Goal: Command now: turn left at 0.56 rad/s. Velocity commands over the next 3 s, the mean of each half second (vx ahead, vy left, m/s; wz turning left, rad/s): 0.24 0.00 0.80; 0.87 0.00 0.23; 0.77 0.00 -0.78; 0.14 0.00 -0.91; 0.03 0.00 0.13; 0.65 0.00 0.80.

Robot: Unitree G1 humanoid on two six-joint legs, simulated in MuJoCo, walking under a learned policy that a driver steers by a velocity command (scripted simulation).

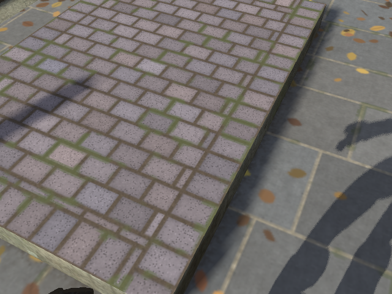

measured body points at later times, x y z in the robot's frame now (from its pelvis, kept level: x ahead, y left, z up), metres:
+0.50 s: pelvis +0.03 +0.00 +0.01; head +0.05 +0.00 +0.46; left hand +0.00 +0.31 -0.09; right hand +0.29 -0.19 -0.08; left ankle -0.03 +0.11 -0.68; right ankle +0.05 -0.10 -0.73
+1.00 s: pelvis +0.23 +0.22 +0.00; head +0.26 +0.24 +0.45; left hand +0.07 +0.44 -0.13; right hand +0.50 +0.11 -0.10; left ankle +0.20 +0.31 -0.73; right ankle +0.18 +0.01 -0.60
